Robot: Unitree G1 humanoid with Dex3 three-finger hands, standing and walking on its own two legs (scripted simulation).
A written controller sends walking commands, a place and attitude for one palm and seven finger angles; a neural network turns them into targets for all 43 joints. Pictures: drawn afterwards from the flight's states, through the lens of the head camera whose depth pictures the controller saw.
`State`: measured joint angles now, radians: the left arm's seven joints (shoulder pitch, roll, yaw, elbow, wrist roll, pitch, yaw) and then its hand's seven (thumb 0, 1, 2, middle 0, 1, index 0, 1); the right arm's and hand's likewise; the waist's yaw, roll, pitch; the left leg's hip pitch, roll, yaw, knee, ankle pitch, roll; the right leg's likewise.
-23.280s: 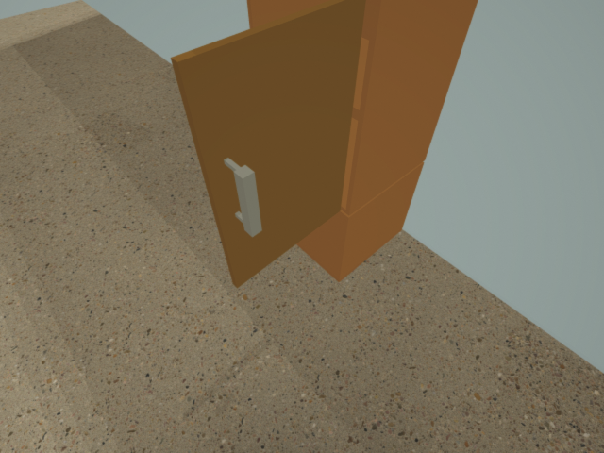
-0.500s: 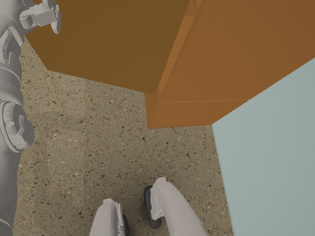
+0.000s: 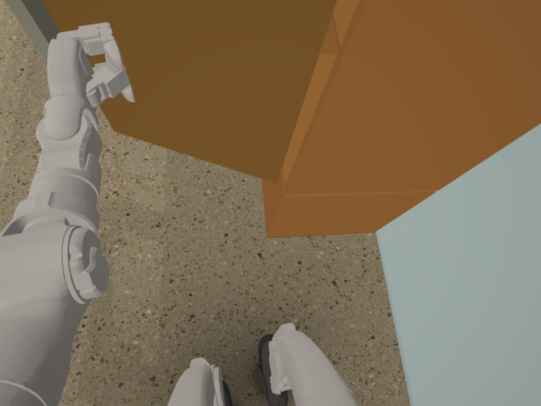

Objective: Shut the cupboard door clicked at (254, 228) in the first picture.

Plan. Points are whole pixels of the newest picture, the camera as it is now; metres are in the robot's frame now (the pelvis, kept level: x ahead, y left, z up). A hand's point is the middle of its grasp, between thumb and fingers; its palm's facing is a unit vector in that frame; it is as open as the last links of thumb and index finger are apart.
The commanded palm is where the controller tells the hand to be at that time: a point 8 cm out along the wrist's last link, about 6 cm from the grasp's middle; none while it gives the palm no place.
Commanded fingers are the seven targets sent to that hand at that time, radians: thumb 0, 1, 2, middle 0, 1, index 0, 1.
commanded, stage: pull the fist back off the door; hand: left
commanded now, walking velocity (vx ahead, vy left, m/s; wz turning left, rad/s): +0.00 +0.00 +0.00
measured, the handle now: (54, 23) +0.65 +0.20 +0.06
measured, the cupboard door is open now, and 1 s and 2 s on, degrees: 69 69 69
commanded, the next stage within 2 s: draw the hand back to the body in 0.52 s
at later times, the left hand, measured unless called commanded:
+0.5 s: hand (119, 128) +0.48 +0.12 +0.06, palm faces -0.05 -1.00 -0.04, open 3.1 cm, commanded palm +0.46 +0.17 +0.07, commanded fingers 0.00 0.90 0.90 -1.30 -1.50 -1.30 -1.50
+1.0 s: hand (60, 174) +0.39 +0.16 +0.12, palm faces -0.03 -1.00 -0.06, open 3.1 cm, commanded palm +0.35 +0.21 +0.13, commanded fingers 0.00 0.90 0.90 -1.30 -1.50 -1.30 -1.50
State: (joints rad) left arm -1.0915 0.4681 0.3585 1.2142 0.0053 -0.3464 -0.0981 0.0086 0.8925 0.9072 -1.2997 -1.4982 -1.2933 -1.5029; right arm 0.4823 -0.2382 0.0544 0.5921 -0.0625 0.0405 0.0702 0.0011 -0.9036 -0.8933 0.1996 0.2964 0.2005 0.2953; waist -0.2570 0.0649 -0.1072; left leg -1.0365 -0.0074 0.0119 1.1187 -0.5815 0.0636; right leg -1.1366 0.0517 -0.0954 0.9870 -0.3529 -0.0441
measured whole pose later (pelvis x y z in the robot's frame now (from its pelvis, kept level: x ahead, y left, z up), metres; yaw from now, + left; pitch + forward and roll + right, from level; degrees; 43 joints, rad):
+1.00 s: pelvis -0.01 -0.01 +0.04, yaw +1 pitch +14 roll -1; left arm -0.44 0.30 0.22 0.68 -0.19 -0.37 -0.21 0.02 0.90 0.90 -1.30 -1.50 -1.30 -1.50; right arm 0.39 -0.26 0.03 0.55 0.04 0.05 -0.01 0.01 -0.90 -0.89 0.20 0.30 0.20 0.29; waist -0.08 0.04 -0.09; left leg -0.63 -0.03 0.04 0.85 -0.47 0.05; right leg -0.75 0.04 -0.05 0.79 -0.28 -0.05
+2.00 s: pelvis +0.01 +0.00 +0.09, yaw +3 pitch -5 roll -1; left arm 0.46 0.35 0.36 -0.35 -0.06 -0.11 0.11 0.01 0.89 0.90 -0.28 -0.37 -0.27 -0.38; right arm 0.22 -0.24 0.00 0.64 0.00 -0.09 -0.07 0.01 -0.90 -0.89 0.20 0.30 0.20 0.30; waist 0.08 0.10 0.02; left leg -0.02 -0.06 -0.01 0.40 -0.30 0.06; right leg -0.15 0.02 -0.07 0.39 -0.16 -0.03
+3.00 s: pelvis -0.05 +0.02 +0.06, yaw +2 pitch +0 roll +0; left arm 0.47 0.38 0.46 -0.42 -0.01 -0.21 0.15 0.01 0.89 0.90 -0.22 -0.30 -0.21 -0.31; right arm 0.25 -0.22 0.00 0.54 0.01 0.00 -0.08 0.01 -0.90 -0.89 0.20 0.30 0.20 0.30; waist 0.00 0.01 -0.03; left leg -0.33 -0.09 0.05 0.69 -0.36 0.11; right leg -0.43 0.01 0.05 0.66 -0.22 0.02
